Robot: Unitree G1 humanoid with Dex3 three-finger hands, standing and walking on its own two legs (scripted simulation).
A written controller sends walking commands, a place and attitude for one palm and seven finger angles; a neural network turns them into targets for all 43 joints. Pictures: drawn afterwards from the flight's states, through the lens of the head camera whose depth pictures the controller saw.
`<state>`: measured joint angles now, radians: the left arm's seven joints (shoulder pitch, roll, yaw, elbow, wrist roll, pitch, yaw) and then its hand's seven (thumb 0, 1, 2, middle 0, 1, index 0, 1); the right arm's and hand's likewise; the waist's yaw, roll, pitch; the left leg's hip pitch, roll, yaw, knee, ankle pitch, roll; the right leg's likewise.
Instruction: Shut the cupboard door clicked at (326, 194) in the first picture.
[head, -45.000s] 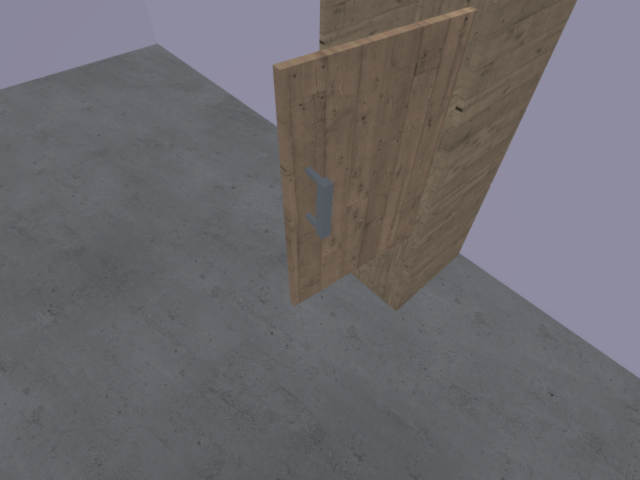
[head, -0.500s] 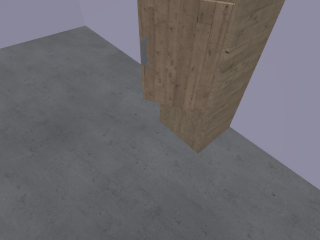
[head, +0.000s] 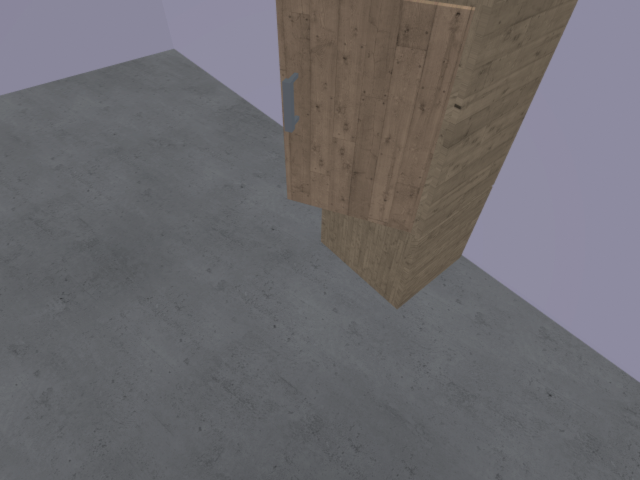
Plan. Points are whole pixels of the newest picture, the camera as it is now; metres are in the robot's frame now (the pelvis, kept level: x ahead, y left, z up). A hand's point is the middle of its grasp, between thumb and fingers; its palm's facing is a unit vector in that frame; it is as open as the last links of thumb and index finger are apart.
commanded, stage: walk to a spot facing it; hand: left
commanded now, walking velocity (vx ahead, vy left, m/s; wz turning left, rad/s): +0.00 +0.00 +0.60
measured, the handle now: (292, 102) +0.92 +0.11 +0.00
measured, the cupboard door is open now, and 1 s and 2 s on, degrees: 29 29 29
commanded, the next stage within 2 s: turn to face it in 1.60 s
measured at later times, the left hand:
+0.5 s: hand out of the picture +0.02 +0.24 -0.17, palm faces +0.28 -0.93 -0.25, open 7.4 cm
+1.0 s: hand out of the picture -0.11 +0.16 -0.18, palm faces +0.62 -0.74 -0.26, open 7.4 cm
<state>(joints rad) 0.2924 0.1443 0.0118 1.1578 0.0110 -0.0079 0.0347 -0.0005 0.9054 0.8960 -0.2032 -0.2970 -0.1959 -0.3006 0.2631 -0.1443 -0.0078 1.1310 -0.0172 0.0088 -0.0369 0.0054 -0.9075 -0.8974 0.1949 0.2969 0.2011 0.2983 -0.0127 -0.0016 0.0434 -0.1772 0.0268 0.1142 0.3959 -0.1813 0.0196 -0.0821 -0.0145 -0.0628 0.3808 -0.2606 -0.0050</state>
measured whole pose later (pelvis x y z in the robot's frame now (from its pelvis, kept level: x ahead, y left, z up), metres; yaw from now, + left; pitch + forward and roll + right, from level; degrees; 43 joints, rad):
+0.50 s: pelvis -0.02 +0.01 -0.01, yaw +16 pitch +1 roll -2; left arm 0.14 0.23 0.09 0.93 0.02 0.04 0.02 0.00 0.91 0.90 -0.20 -0.30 -0.20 -0.30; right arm 0.24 -0.20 -0.05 0.97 -0.04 0.04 -0.02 0.01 -0.91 -0.90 0.20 0.30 0.20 0.30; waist -0.04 0.00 0.08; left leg -0.34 -0.05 -0.03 0.47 -0.15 0.07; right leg -0.44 -0.05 0.00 1.01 -0.39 0.05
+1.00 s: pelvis -0.01 -0.02 -0.01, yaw +38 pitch +0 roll +2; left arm 0.28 0.21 0.06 0.91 0.03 0.00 0.02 0.00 0.90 0.90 -0.21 -0.30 -0.20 -0.30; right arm 0.14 -0.24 -0.07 0.91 -0.02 0.09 0.03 0.01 -0.91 -0.90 0.19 0.30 0.20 0.30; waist 0.00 -0.02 0.13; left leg -0.38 0.03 0.07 0.80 -0.46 -0.02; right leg -0.16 -0.14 -0.20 0.57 -0.39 0.03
